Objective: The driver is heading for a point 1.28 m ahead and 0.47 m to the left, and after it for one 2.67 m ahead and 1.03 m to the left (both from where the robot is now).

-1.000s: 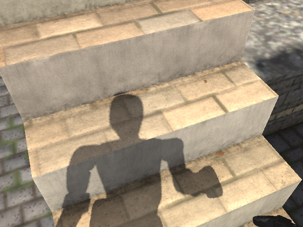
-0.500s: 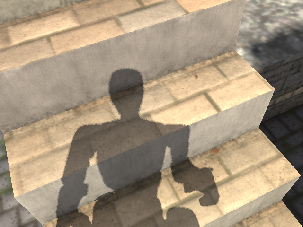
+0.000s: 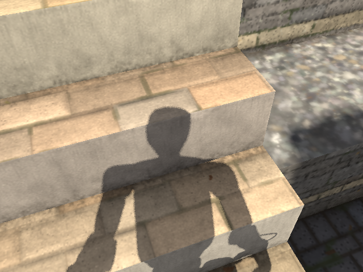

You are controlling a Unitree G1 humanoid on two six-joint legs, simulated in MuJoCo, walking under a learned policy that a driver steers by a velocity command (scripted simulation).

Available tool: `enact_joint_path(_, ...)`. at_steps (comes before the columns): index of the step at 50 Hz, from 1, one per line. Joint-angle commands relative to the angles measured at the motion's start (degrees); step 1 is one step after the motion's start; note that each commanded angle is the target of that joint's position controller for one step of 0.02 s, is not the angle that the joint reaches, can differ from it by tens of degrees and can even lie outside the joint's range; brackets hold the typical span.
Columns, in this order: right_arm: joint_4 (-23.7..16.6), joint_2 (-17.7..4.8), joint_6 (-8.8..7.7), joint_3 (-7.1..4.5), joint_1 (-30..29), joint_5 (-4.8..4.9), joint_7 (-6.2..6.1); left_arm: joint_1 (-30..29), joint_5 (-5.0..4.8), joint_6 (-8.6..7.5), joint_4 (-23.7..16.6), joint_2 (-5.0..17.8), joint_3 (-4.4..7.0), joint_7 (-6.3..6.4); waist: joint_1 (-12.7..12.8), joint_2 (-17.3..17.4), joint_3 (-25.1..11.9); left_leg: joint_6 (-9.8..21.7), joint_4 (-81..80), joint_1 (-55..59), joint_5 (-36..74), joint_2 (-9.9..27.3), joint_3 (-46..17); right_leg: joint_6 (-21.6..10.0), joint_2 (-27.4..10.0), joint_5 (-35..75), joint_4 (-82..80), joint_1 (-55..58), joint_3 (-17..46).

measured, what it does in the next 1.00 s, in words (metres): climbs, turning left: left foot 0.22 m higher, then right foot 0.22 m higher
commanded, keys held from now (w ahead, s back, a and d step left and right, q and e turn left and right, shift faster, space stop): w+q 0.60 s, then q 0.40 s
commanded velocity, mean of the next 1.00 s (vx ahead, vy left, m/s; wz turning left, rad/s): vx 0.40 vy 0.00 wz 0.54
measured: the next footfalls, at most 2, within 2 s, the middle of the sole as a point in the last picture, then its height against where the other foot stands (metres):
left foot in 0.42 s outside the picture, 0.22 m higher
right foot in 0.94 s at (222, 203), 0.22 m higher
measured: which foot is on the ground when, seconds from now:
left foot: up 0.00-0.40, down 0.42-0.96, up 0.98-1.00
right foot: down 0.00-0.50, up 0.52-0.92, down 0.94-1.00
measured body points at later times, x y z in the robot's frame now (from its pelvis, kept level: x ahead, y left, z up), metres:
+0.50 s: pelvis +0.16 -0.01 +0.10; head +0.18 -0.02 +0.55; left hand +0.12 +0.22 -0.05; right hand +0.41 -0.18 +0.00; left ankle +0.19 +0.10 -0.50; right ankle +0.07 -0.11 -0.66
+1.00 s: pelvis +0.37 -0.01 +0.29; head +0.38 -0.02 +0.74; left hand +0.57 +0.26 +0.29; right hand +0.42 -0.25 +0.14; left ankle +0.19 +0.10 -0.41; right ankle +0.51 -0.07 -0.29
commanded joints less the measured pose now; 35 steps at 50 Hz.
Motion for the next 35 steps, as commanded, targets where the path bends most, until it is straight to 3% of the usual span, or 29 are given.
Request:
enact_joint_path(1, 1.37, 1.35, 1.01, 0.26, 22.46, 0.78, 4.3, 20.31, 0.95, -1.47, 4.63, 13.96, 2.92, -1.42, -2.7, -25.67, -10.76, 3.04, 66.36, -33.09, -0.33, -14.56, -13.11, -22.5, -20.14, 28.19, -17.95, 27.04, 40.63)
enact_joint_path(2, -0.26, -0.93, -0.63, -0.7, 6.85, 2.24, 3.48, 14.44, 1.7, -0.3, 6.23, 6.69, 0.23, -1.7, 0.72, -15.32, 0.17, 6.08, 90.3, -50.66, 5.81, -14.03, -14.66, -17.24, -18.99, -11.47, -19.71, 17.7, 39.56)
enact_joint_path(3, -5.4, -0.04, -2.46, -0.03, -5.46, 3.58, 1.59, 5.76, 3.04, 0.4, 3.8, 4.16, -1.65, -1.18, -0.55, -6.69, 2.33, 7.64, 91.36, -58.38, 12.61, -13.11, -14.25, -12.44, -16.91, -15.74, -17.7, 13.3, 33.93)
enact_joint_path(4, -5.36, 1.82, -3.62, 1.27, -5.9, 4.37, 0.6, 4.24, 3.6, 0.64, 4.33, 1.19, -3.03, -0.59, -2.57, -3.25, 0.15, 9.7, 91.38, -58.84, 19.44, -12.05, -15.37, -9.32, -15.55, -9.38, -18.69, 13.11, 28.88)
enact_joint_path(5, -5.13, 2.93, -4.2, 2.52, -5.58, 4.97, 0.88, 4.41, 2.6, 1.1, 5.96, -0.64, -4.02, 0.13, -3.09, -0.62, -1.04, 11.42, 93.04, -58.84, 22.4, -10.71, -14.98, -8.99, -16.03, -3.48, -20.83, 12.86, 25.91)
enact_joint_path(7, -2.89, 1.73, -3.8, 3.08, -2.16, 5.56, 2.11, 5.41, 1.41, 0.36, 8.97, -1.14, -4.75, 1.63, -3.82, -0.72, 0.16, 12.17, 99.41, -66.33, 20.73, -10.39, -13.7, -11.06, -16.34, -1.79, -24.92, 16.79, 22.2)
enact_joint_path(9, -3.45, 0.22, -3.21, 4.05, -5.05, 6.54, 2.53, 10.35, 3.42, -0.1, 12.85, -0.28, -5.05, 1.38, -2.5, -2.85, 1.6, 13.11, 112.59, -76.77, 15.92, -10.66, -12.83, -12.37, -18.5, 2.53, -26.4, 21.95, 18.76)
enact_joint_path(11, -6.45, 0.19, -2.41, 4.6, -10.11, 6.44, 2.6, 9.34, 5.75, -1.49, 15.03, -0.8, -5.6, 1.0, -4.03, 3.5, 1.86, 14.41, 105.17, -74.82, 19.78, -8.99, -9.38, -8.26, -14.87, 5.81, -26.97, 18.05, 6.22)
enact_joint_path(12, -7.21, -0.24, -1.92, 4.61, -12.29, 6.5, 2.6, 7.36, 5.9, -2.15, 14.0, -1.04, -5.76, 0.83, -4.1, 4.08, 0.93, 13.63, 95.32, -68.83, 22.74, -7.57, -6.1, -7.12, -11.61, 6.83, -29.0, 13.81, 0.25)
enact_joint_path(15, -10.3, -1.36, 0.59, 4.58, -20.59, 7.51, 2.06, 10.54, 6.48, -1.95, 15.0, -0.98, -5.67, 1.99, -1.28, -3.48, -0.65, 12.79, 74.53, -59.11, 25.2, -5.71, 4.52, -6.13, -6.51, 12.99, -36.32, 10.03, -9.11)
enact_joint_path(16, -9.56, -1.09, 1.4, 4.66, -21.37, 7.46, 1.43, 14.13, 7.2, -1.12, 15.56, -1.13, -6.04, 1.75, 0.78, -4.71, -0.69, 12.56, 71.75, -60.94, 23.64, -5.62, 4.74, -8.86, -8.97, 21.04, -37.02, 14.88, -7.99)
enact_joint_path(17, -10.56, -1.56, 3.28, 5.46, -24.08, 6.56, 1.3, 7.14, 6.08, 0.21, 13.72, 1.52, -5.68, -0.01, -1.76, -4.05, 0.19, 11.65, 54.82, -52.81, 10.63, -4.44, 8.25, -10.68, -11.55, 28.43, -43.51, 12.85, -10.05)
enact_joint_path(18, -14.62, -1.4, 7.09, 6.04, -27.36, 5.88, 2.01, 9.35, 4.65, 1.19, 16.88, 4.48, -5.76, -2.54, -5.75, -10.54, -0.96, 11.5, 47.44, -44.07, 1.33, -8.98, 12.61, -17.01, -13.22, 65.39, -41.18, 8.11, -8.24)
enact_joint_path(19, -15.32, -3.74, 9.96, 5.18, -26.0, 7.0, 2.55, 11.65, 4.64, 0.44, 19.46, 6.65, -5.21, -4.51, -7.62, -10.31, -2.14, 11.25, 46.94, -44.41, 2.73, -11.72, 11.43, -16.4, -13.84, 94.72, -35.88, 13.88, -8.53)
enact_joint_path(20, -13.58, -0.55, 10.43, 5.96, -13.51, 5.01, 4.13, 3.3, 2.3, -1.41, 17.33, 13.84, -3.35, -4.69, -14.64, -17.95, -8.33, 7.82, 40.7, -38.84, 1.24, -12.14, 13.05, -21.64, -19.12, 121.05, -30.4, 26.19, -11.87)
enact_joint_path(21, -11.83, -1.35, 9.73, 5.58, -7.58, 4.0, 3.5, 2.33, 1.86, -2.5, 15.77, 14.17, -2.6, -4.72, -13.6, -15.18, -12.19, 4.75, 31.67, -37.89, -7.93, -16.38, 14.58, -24.87, -21.91, 132.64, -23.26, 36.68, -11.11)
enact_joint_path(22, -11.82, -3.36, 10.48, 5.11, -9.6, 3.83, 2.64, 6.84, 3.05, -2.4, 18.05, 12.15, -3.12, -5.24, -10.87, -14.58, -14.0, 5.81, 26.7, -41.03, -11.56, -19.82, 14.9, -23.69, -17.98, 138.2, -16.01, 42.65, -10.97)
enact_joint_path(23, -11.29, -2.83, 11.64, 5.1, -9.18, 3.62, 2.18, 9.5, 5.8, -1.15, 19.3, 10.65, -3.3, -5.07, -9.0, -14.72, -13.8, 7.07, 22.72, -38.75, -8.45, -20.27, 12.97, -22.62, -18.31, 137.99, -14.22, 42.21, -8.64)
enact_joint_path(24, -9.69, -3.29, 12.05, 4.38, -5.69, 4.04, 1.62, 7.66, 6.24, 0.42, 18.17, 11.68, -2.52, -4.78, -10.44, -15.02, -14.1, 6.88, 16.09, -31.88, -3.64, -20.76, 10.87, -21.94, -17.81, 133.35, -12.37, 38.95, -7.33)
enact_joint_path(25, -4.43, -3.53, 5.35, 2.95, 0.19, 5.48, -2.31, 3.93, -7.57, -0.92, 9.79, 9.9, 0.05, 3.78, -8.15, -2.83, -21.55, 7.34, 15.83, -6.85, -8.68, -19.35, 1.19, -10.44, -8.23, 98.44, 1.13, 27.32, -14.76)
enact_joint_path(26, -0.53, -4.51, 5.22, 1.61, 5.7, 4.33, -4.94, 1.1, -6.04, -1.51, 7.29, 9.88, -0.8, 4.96, -9.39, 5.61, -19.01, 7.2, 4.57, -1.35, -19.55, -18.33, -10.45, -9.61, -4.56, 66.06, 10.65, 12.33, -12.83)
enact_joint_path(27, 0.28, -7.87, 5.65, 0.39, 2.07, 2.45, -6.94, -7.37, -2.93, -1.9, 3.36, 3.18, -2.64, 4.09, -8.29, 16.62, -13.33, 12.79, -6.83, -1.57, -23.53, -12.32, -28.65, -7.02, 4.48, 22.51, 31.97, -3.17, -6.66)
enact_joint_path(28, -1.2, -7.27, 5.61, 0.4, -2.46, 2.07, -7.87, -13.63, -0.31, -1.78, -0.37, -1.58, -4.11, 2.87, -7.05, 10.67, -6.42, 15.62, -15.52, -8.83, -24.42, -8.62, -36.99, -5.28, 8.94, 13.23, 54.05, -8.87, 3.2)
enact_joint_path(30, 1.83, -5.24, 3.76, 1.16, 0.75, 1.81, -8.85, -16.11, 1.7, -2.27, -7.2, -5.4, -5.3, 1.86, -4.86, 9.26, 4.7, 15.85, -20.02, -11.28, -17.26, -7.87, -39.86, -4.33, 9.42, 2.9, 70.59, -24.04, 6.91)
enact_joint_path(31, 2.49, -3.19, 1.77, 2.98, 6.45, 0.5, -3.72, -13.82, 0.5, 0.23, -4.28, 1.5, -4.69, 1.25, -8.95, 8.04, 8.1, 14.19, -6.02, -4.89, 14.84, -6.51, -33.59, -7.98, 15.31, 0.86, 75.99, -44.53, 21.98)
enact_joint_path(32, 7.21, -0.31, 0.66, 3.55, 14.61, 1.01, -2.68, -15.24, 3.29, 0.23, -6.65, -0.22, -5.23, 1.33, -8.52, 7.97, 4.02, 13.84, -8.38, 2.22, 25.43, -5.21, -31.48, -9.25, 14.54, -6.53, 75.34, -48.3, 20.8)
enact_joint_path(33, 6.89, -0.7, -0.08, 3.81, 13.38, 2.0, -2.69, -17.15, 3.44, 0.0, -10.16, -1.17, -5.92, 2.09, -5.15, 5.27, 2.97, 14.07, -11.48, 4.02, 31.83, -3.25, -31.06, -8.41, 12.72, -13.78, 76.59, -52.27, 17.82)
enact_joint_path(34, 6.3, -1.73, -0.35, 3.48, 12.06, 1.17, -1.94, -20.96, 3.92, 0.07, -13.12, -0.29, -6.29, 2.59, -2.46, 0.0, -1.6, 13.59, -12.9, 2.55, 34.57, -4.75, -28.12, -7.81, 10.29, -9.82, 64.82, -47.31, 13.2)
enact_joint_path(35, 3.72, -4.88, -1.31, 2.61, 6.98, 0.96, -1.57, -23.44, 2.54, 0.74, -16.11, 2.26, -5.63, 3.42, -0.06, -0.34, -6.13, 11.51, -16.69, -2.8, 31.46, -5.28, -24.34, -6.9, 7.63, -12.41, 59.54, -39.37, 10.82)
